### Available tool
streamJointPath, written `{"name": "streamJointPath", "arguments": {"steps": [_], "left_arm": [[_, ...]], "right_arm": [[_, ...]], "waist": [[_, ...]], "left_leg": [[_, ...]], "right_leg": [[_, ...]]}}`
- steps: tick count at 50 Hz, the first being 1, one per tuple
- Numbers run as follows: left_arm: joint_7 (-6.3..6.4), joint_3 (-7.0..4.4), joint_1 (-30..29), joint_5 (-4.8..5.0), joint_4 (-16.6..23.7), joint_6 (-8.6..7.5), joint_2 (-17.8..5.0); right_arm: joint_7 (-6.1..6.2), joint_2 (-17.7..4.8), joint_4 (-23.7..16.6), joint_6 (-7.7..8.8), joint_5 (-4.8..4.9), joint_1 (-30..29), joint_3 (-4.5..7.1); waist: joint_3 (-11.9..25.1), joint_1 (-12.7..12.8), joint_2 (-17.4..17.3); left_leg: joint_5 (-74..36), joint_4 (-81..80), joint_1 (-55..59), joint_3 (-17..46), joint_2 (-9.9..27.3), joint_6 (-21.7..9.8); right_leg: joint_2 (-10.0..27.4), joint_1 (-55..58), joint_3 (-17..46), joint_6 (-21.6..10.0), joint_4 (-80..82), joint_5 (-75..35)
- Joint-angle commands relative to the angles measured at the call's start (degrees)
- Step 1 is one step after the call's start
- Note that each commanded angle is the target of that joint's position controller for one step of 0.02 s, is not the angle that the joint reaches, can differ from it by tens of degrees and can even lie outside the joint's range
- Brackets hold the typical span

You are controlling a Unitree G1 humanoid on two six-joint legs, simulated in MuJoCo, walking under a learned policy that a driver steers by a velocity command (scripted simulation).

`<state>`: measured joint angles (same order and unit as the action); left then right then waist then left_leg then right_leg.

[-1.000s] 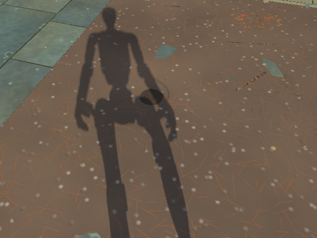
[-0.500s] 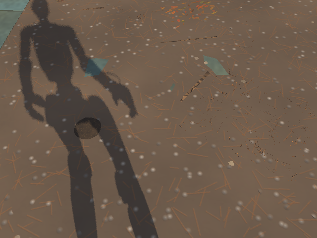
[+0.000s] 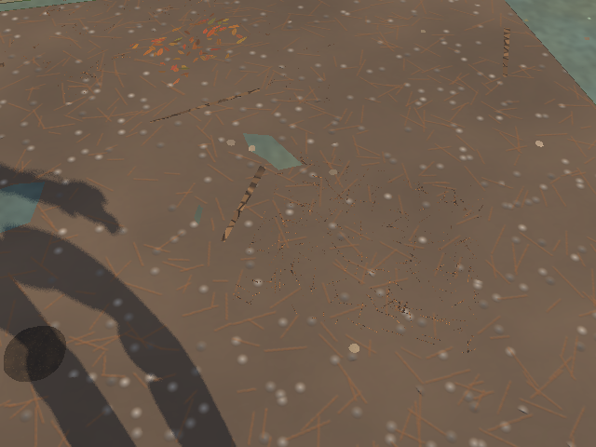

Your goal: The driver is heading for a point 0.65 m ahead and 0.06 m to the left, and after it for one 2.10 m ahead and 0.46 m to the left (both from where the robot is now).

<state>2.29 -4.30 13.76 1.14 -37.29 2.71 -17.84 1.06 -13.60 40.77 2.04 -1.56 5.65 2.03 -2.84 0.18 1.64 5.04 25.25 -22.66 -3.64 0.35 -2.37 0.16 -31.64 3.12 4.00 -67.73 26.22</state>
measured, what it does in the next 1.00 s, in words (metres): steps on the spot: right foot, then left foot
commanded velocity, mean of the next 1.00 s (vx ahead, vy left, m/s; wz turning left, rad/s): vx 0.05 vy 0.00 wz -0.15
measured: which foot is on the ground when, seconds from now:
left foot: down 0.00-0.24, up 0.26-0.50, down 0.52-1.00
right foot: up 0.00-0.22, down 0.24-1.00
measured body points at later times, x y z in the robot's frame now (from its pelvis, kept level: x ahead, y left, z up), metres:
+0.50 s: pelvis +0.02 -0.04 +0.00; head +0.03 -0.05 +0.45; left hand +0.21 +0.18 -0.09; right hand +0.10 -0.32 -0.12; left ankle +0.03 +0.11 -0.72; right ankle +0.02 -0.14 -0.73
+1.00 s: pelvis +0.03 -0.03 +0.00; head +0.03 -0.03 +0.45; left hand +0.14 +0.23 -0.13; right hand +0.06 -0.29 -0.14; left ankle +0.02 +0.10 -0.73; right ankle +0.01 -0.14 -0.73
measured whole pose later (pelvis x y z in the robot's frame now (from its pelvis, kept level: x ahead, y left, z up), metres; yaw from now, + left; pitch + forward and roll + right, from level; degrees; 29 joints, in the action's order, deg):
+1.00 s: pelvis +0.03 -0.03 +0.00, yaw -6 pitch +0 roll +0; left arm 1.3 -3.9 16.8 0.9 -48.7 -2.3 -12.7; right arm 1.4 -13.2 54.2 2.5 1.2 15.5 1.8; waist 0.9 -0.4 -0.5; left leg 23.7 34.9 -14.1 0.2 1.1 -1.6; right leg -1.2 -16.2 0.6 -3.0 -35.8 24.1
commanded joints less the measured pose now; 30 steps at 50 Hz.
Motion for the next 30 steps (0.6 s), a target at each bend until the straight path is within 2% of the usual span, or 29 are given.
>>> {"name": "streamJointPath", "arguments": {"steps": [1,4,8,10,11,12,13,14,15,16,17,19,20,21,23,24,25,26,27,28,29,30], "left_arm": [[0.10,-0.47,3.4,-0.51,4.1,-0.31,-1.8],[-0.53,-0.08,1.6,-0.76,4.8,-0.40,-1.7],[-1.58,-0.14,0.7,-1.02,5.0,-0.24,-2.4],[-2.13,-0.32,3.5,-1.30,3.6,-0.47,-2.0],[-2.10,-0.57,3.9,-1.65,3.7,-0.54,-3.1],[-1.53,-1.19,3.8,-2.28,4.7,-0.55,-7.1],[-1.41,-1.38,0.1,-3.11,6.1,-0.66,-9.9],[-1.50,-1.17,-0.2,-3.87,5.8,-1.78,-8.1],[-1.65,-0.44,-2.5,-3.91,5.3,-2.86,-6.1],[-1.77,-0.20,-4.8,-3.22,5.1,-3.58,-5.2],[-1.78,0.28,-6.3,-2.52,4.8,-4.11,-3.8],[-1.71,0.98,-7.1,-2.38,4.1,-4.35,-1.9],[-1.74,1.00,-7.0,-2.31,3.7,-4.24,-1.6],[-1.74,0.90,-6.0,-2.23,3.1,-4.06,-1.7],[-1.67,0.73,-4.4,-2.07,2.0,-3.59,-2.2],[-1.61,0.83,-4.7,-1.83,1.6,-3.40,-2.0],[-1.59,1.01,-5.2,-1.37,1.1,-3.27,-1.6],[-1.62,1.11,-3.9,-1.18,0.3,-3.49,-1.2],[-1.71,1.40,-2.5,-1.83,-0.2,-3.90,-0.4],[-2.10,1.00,0.2,-2.37,-0.3,-4.37,-1.0],[-1.95,0.97,-2.7,-2.75,-0.7,-4.29,-1.6],[-1.73,0.69,-4.9,-2.39,-0.6,-4.01,-1.9]], "right_arm": [[0.55,-9.5,-2.7,0.29,0.24,-0.5,2.82],[0.54,-10.5,-2.2,-0.52,0.84,-1.1,3.09],[-0.20,-11.5,-0.9,-1.35,2.08,-0.4,3.21],[-0.39,-10.6,0.1,-1.82,2.88,-0.3,2.71],[-0.58,-8.8,1.4,-1.88,3.02,2.3,2.13],[-1.21,-4.6,0.9,-1.66,1.32,3.7,0.76],[-1.07,-4.6,-0.7,-1.24,0.57,2.5,0.83],[-0.46,-8.9,-0.9,-1.43,0.85,-0.8,2.10],[-0.35,-9.8,0.0,-1.88,1.71,0.3,2.77],[-0.05,-9.1,1.8,-2.43,1.59,2.5,2.96],[0.20,-9.2,2.8,-2.88,1.01,3.8,3.18],[0.07,-7.3,3.6,-2.96,1.11,5.2,2.73],[-0.05,-6.1,3.6,-2.81,1.35,4.6,2.21],[-0.14,-5.2,3.2,-2.66,1.47,3.1,1.72],[-0.29,-5.1,2.7,-2.55,1.71,1.8,1.33],[-0.40,-5.2,3.0,-2.49,1.84,2.6,1.24],[-0.54,-5.0,3.6,-2.33,1.67,4.0,1.04],[-0.62,-5.8,4.1,-2.20,0.94,4.8,0.98],[-0.47,-8.4,4.1,-2.13,0.23,5.9,1.28],[-0.34,-12.2,5.2,-2.21,0.95,5.2,2.35],[-0.69,-9.1,5.3,-2.06,1.56,4.5,1.93],[-0.79,-7.1,5.5,-1.82,1.14,4.0,1.31]], "waist": [[9.7,0.3,-9.0],[11.3,-0.1,-9.0],[9.6,-0.4,-10.0],[9.3,1.4,-9.4],[8.8,1.4,-7.9],[9.7,-0.7,4.0],[6.5,-1.3,13.8],[5.8,1.4,10.2],[5.0,-0.2,9.0],[5.1,-1.3,7.7],[5.2,-1.7,7.7],[6.5,-2.7,6.0],[7.0,-2.2,5.9],[7.2,-1.1,6.1],[7.9,0.3,6.5],[8.1,-0.2,6.4],[7.9,-1.5,5.7],[8.0,-1.6,4.4],[8.7,-0.6,1.2],[7.7,2.8,-6.1],[6.6,0.3,-6.7],[4.9,-0.3,-6.0]], "left_leg": [[-13.1,-10.0,10.0,9.9,15.5,-12.8],[-9.5,-10.3,9.2,8.3,16.2,-13.1],[-0.3,-9.4,8.8,7.9,16.3,-11.8],[1.7,-5.5,6.7,6.4,14.8,-8.9],[5.5,-2.6,3.8,4.9,12.7,-4.9],[15.0,9.6,-2.6,-0.9,7.3,1.0],[27.4,16.1,-9.5,-1.6,1.5,4.3],[27.4,24.6,-7.6,3.3,3.0,4.7],[24.6,28.0,-7.3,4.6,3.1,4.6],[21.9,29.3,-6.8,4.9,3.2,4.9],[19.5,30.3,-6.1,5.1,3.3,5.6],[17.2,28.4,-2.5,5.0,3.2,6.5],[16.9,24.4,-1.0,4.5,3.2,6.6],[17.3,20.7,-0.2,4.1,3.0,6.5],[18.4,14.3,1.8,3.6,2.4,6.4],[15.6,9.4,3.9,3.2,2.2,6.1],[8.2,1.4,7.7,2.8,1.8,5.4],[0.0,-2.5,12.1,4.1,2.5,4.6],[-9.8,-2.0,16.0,7.8,6.0,3.4],[-8.1,1.8,15.0,6.8,6.4,1.2],[0.8,0.6,9.9,6.8,5.4,0.0],[5.0,-0.7,7.6,7.0,4.9,0.5]], "right_leg": [[2.5,0.9,-1.3,0.1,6.2,-3.0],[2.9,6.5,-1.9,-1.2,14.3,-5.5],[1.2,12.2,-3.9,-3.7,26.2,-7.1],[-0.7,19.8,-5.9,-6.0,38.3,-12.9],[0.2,24.1,-3.4,-7.7,43.9,-16.1],[11.9,29.1,11.7,-11.2,48.8,-23.6],[20.9,23.0,20.8,-19.7,51.0,-27.0],[20.0,17.7,19.7,-21.6,52.3,-23.1],[17.1,16.8,15.7,-19.6,52.1,-22.3],[14.2,17.0,12.1,-17.1,51.3,-22.8],[13.0,17.2,9.9,-15.9,50.5,-27.2],[11.1,17.4,6.4,-15.4,48.3,-35.9],[10.3,18.6,5.4,-15.2,47.3,-37.2],[10.4,20.2,5.7,-15.6,46.3,-37.8],[11.4,22.6,7.9,-16.7,45.0,-37.7],[11.3,22.7,8.5,-16.6,44.4,-36.5],[10.4,21.8,8.3,-15.3,43.8,-34.0],[9.2,20.2,8.3,-13.1,43.8,-29.9],[6.8,18.1,7.0,-10.5,42.4,-23.7],[3.0,16.6,3.4,-8.5,43.1,-19.0],[1.3,19.4,1.1,-6.6,42.1,-16.6],[1.1,19.7,0.7,-6.3,41.2,-15.6]]}}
